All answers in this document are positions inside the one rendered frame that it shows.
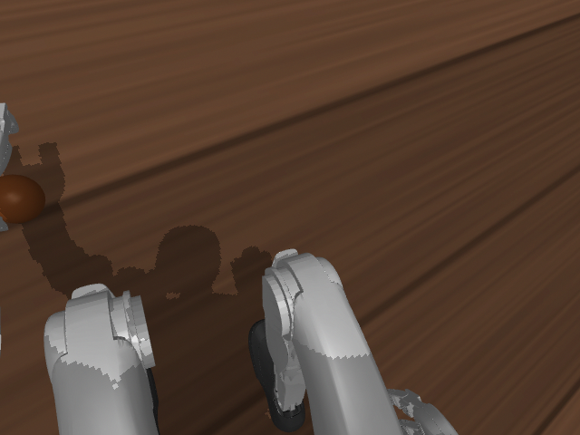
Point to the right robot foot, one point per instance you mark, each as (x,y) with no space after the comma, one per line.
(287,421)

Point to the left robot hand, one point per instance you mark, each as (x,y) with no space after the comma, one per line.
(8,125)

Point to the right robot hand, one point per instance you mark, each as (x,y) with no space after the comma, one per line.
(428,419)

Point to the ball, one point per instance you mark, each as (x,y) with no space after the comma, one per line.
(21,199)

